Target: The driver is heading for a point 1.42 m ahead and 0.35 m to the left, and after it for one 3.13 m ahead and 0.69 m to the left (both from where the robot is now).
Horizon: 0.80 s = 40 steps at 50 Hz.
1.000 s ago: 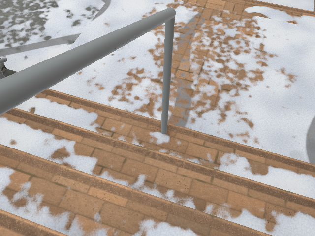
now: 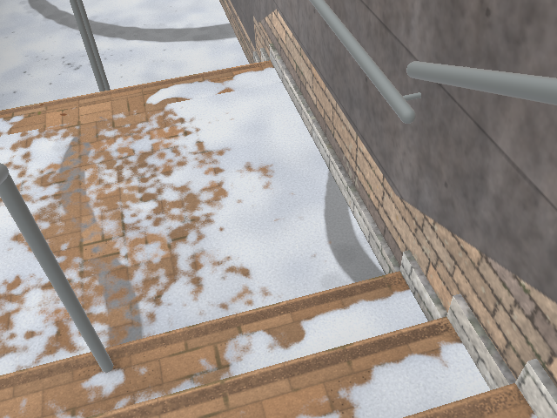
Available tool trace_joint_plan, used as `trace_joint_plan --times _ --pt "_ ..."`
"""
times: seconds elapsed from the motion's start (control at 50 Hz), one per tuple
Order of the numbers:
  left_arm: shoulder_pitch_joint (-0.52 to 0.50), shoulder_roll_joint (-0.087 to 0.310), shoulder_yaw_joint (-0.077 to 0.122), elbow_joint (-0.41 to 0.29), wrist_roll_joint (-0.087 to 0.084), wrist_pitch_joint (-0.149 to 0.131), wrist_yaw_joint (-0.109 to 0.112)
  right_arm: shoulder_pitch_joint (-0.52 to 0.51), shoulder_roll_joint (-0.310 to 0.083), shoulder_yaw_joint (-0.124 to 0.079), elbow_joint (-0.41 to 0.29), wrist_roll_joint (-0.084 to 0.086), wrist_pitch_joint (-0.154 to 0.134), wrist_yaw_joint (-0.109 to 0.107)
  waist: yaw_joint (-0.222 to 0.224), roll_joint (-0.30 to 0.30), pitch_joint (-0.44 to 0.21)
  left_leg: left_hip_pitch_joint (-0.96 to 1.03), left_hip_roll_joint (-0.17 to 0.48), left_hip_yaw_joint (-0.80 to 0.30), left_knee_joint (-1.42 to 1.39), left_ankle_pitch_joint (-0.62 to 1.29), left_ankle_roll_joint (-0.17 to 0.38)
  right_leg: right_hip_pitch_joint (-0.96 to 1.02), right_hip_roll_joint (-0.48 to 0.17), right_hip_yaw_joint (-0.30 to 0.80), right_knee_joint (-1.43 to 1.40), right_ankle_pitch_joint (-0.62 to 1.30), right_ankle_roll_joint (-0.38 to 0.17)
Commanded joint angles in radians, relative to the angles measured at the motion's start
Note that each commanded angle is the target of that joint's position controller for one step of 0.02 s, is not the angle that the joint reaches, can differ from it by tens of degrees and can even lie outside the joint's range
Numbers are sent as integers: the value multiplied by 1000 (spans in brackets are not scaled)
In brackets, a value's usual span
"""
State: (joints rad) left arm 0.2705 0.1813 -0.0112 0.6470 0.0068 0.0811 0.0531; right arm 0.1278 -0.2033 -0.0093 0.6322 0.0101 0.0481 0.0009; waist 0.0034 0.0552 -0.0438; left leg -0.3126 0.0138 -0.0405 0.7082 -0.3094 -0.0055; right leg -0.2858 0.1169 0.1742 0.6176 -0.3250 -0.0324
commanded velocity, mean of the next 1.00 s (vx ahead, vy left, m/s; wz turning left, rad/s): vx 0.01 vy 0.00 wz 0.44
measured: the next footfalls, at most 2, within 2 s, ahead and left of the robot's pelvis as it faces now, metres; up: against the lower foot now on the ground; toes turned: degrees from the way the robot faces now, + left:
right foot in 0.42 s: +0.10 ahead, -0.08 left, +0.00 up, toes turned +17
left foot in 0.98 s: +0.02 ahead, +0.14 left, +0.00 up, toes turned +30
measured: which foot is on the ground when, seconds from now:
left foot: down 0.00-0.42, up 0.44-0.96, down 0.98-1.00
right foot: down 0.00-0.04, up 0.06-0.40, down 0.42-1.00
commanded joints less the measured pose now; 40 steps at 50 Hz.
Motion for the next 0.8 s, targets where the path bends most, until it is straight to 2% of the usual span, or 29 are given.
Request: trace_joint_plan --times 0.02,0.04,0.06,0.08,0.1,0.12,0.14,0.18,0.2,0.24,0.26,0.28,0.34,0.36,0.38,0.4,0.42,0.44,0.46,0.48,0.5,0.52,0.56,0.6,0.62,0.66,0.72,0.74,0.8 --pt "57 153 55 -63 12 -33 -6 33 -129 -34 -44 -12 -16 3 40 -8 21 222 88 -99 -208 442 75 -81 -146 143 -24 250 -85" --pt "68 151 62 -69 10 -48 6 -16 -141 -39 -61 -8 -22 16 71 91 7 221 132 -200 -221 593 164 -150 -92 51 -3 69 -7" --pt "-7 183 72 -94 18 -55 15 -30 -151 -49 -66 2 -30 23 37 175 32 173 179 -343 -306 487 240 -194 -74 5 33 -31 49" --pt "-62 186 79 -120 18 -51 17 -14 -119 -43 -54 12 -36 19 16 206 30 213 203 -404 -322 423 266 -242 -91 -17 59 -46 73" --pt "-103 170 82 -135 6 -47 17 20 -110 -37 -46 18 -32 10 -2 187 13 248 205 -449 -326 389 278 -271 -80 -28 87 -72 87" --pt "-127 152 82 -151 4 -43 11 49 -128 -43 -40 15 -28 3 -11 162 5 281 210 -471 -324 359 282 -309 -82 -38 114 -118 93" --pt "-149 135 81 -157 5 -46 6 72 -157 -56 -39 8 -23 -8 -26 118 3 314 208 -477 -324 323 274 -348 -83 -44 128 -144 94" --pt "-181 111 79 -158 -7 -63 -12 103 -190 -73 -33 -5 -2 -28 -45 85 9 300 190 -447 -325 286 264 -363 -88 -55 121 -144 88" --pt "-182 113 80 -156 -14 -67 -20 93 -206 -79 -41 5 12 -34 -47 89 8 260 171 -425 -323 311 257 -332 -79 -70 115 -112 87" --pt "-179 103 78 -143 -4 -66 -30 108 -205 -80 -40 12 20 -36 -42 82 -32 212 178 -436 -318 417 277 -278 -61 -89 222 -73 94" --pt "-162 101 75 -131 9 -65 -39 98 -217 -85 -45 -7 26 -31 -35 51 -56 169 163 -393 -299 487 278 -239 -55 -105 279 -84 101" --pt "-136 95 69 -121 23 -67 -53 69 -205 -83 -48 2 36 -34 -32 48 -79 149 149 -369 -285 531 278 -206 -62 -115 303 -57 103" --pt "-175 85 58 -157 19 -67 -46 65 -210 -84 -51 31 41 -42 -29 71 -49 83 123 -396 -262 481 261 -148 -39 -133 180 -28 95" --pt "-154 90 60 -154 14 -68 -47 53 -206 -82 -63 33 39 -38 -13 93 -46 65 121 -410 -254 444 253 -106 -42 -128 112 -37 85" --pt "-119 100 66 -145 5 -68 -47 37 -222 -84 -67 30 35 -41 8 90 -55 27 104 -409 -243 386 234 -15 -47 -133 14 13 71" --pt "-81 110 76 -133 -10 -68 -41 31 -213 -81 -72 36 37 -46 36 80 -54 -58 84 -425 -228 310 201 125 -49 -134 -78 101 57" --pt "-17 136 88 -126 -18 -63 -31 46 -160 -67 -67 45 36 -50 63 12 -75 -174 40 -390 -124 105 150 289 -127 -77 -159 179 23" --pt "38 223 105 -125 -2 -70 -22 115 -70 -39 -69 14 36 -44 39 -276 -104 -359 -120 -290 180 -269 69 443 -386 208 -162 522 -87" --pt "76 245 111 -95 20 -79 -34 103 -121 -63 -90 20 17 -47 29 -347 -112 -465 -176 -313 348 -441 19 366 -533 466 -232 602 -218" --pt "49 230 111 -93 29 -87 -44 89 -214 -95 -70 11 15 -53 11 -180 -37 -497 -126 -286 513 -369 -20 298 -537 409 -235 586 -229" --pt "-20 204 104 -101 26 -88 -48 95 -229 -106 -51 2 24 -58 -21 -129 -18 -495 -107 -252 598 -285 -40 243 -486 309 -230 528 -216" --pt "-83 171 92 -112 10 -87 -47 120 -228 -112 -20 -3 42 -63 -43 -113 -6 -478 -88 -233 651 -206 -50 193 -429 210 -238 489 -187" --pt "-144 148 79 -112 -4 -87 -38 143 -214 -113 -2 11 59 -59 -63 -133 8 -428 -84 -192 763 -56 -61 91 -363 63 -243 552 -160" --pt "-134 140 67 -90 19 -80 -33 117 -171 -95 -19 13 59 -62 -50 -138 0 -419 -91 -179 763 13 -76 103 -344 -3 -257 536 -177" --pt "-117 137 67 -83 18 -73 -28 99 -163 -87 -32 6 56 -58 -43 -141 7 -440 -92 -167 742 33 -86 118 -344 -26 -259 533 -184" --pt "-78 148 70 -68 22 -67 -26 93 -171 -84 -34 5 53 -47 -28 -146 -5 -456 -72 -155 716 48 -107 158 -350 -68 -244 576 -199" --pt "-61 186 84 -64 13 -50 -32 68 -133 -59 -56 2 66 -42 -24 -142 -26 -470 -21 -97 644 30 -120 182 -381 -99 -212 591 -220" --pt "-57 193 90 -62 -1 -47 -22 34 -139 -60 -70 14 64 -36 -15 -161 -15 -480 -17 -87 605 52 -121 183 -379 -121 -216 578 -224" --pt "-33 207 91 -54 3 -39 -17 -13 -112 -45 -86 14 70 -29 18 -205 -18 -459 17 -46 501 34 -114 195 -398 -141 -215 460 -232"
